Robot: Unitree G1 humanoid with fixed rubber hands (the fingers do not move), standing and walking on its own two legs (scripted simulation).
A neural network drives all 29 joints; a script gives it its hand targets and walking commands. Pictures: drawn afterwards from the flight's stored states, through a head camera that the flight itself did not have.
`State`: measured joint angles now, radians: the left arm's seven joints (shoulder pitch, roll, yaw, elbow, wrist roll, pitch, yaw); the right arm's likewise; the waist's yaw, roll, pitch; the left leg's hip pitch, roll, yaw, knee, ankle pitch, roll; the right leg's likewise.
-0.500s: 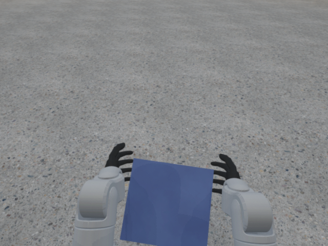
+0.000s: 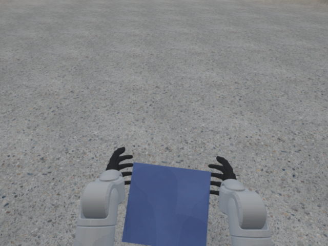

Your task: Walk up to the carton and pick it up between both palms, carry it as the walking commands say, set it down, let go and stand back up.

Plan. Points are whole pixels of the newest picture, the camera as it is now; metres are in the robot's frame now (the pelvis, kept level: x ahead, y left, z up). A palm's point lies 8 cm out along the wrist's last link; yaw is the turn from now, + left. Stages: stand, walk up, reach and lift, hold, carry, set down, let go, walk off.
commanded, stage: carry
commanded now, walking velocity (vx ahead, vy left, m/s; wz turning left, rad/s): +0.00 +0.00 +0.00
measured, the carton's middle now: (167, 198) +0.28 +0.01 -0.03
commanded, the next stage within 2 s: hold in 0.40 s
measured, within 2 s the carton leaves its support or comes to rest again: neither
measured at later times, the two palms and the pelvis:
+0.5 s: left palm (114, 188) +0.27 +0.14 +0.04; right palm (223, 195) +0.26 -0.13 +0.03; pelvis -0.01 +0.00 +0.00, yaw +0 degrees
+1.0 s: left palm (111, 190) +0.25 +0.14 +0.06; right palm (223, 196) +0.25 -0.12 +0.05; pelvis -0.05 +0.00 +0.00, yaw -1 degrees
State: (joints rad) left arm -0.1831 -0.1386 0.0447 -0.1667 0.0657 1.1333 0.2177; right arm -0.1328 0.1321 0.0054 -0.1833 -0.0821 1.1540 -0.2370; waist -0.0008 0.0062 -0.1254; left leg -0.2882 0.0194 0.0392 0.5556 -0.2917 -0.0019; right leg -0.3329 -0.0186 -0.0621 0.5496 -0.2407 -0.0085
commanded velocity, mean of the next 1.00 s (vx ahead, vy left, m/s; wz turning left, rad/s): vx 0.00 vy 0.00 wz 0.00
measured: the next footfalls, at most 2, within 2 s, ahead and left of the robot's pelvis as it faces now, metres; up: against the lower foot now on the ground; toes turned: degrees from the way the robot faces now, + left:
none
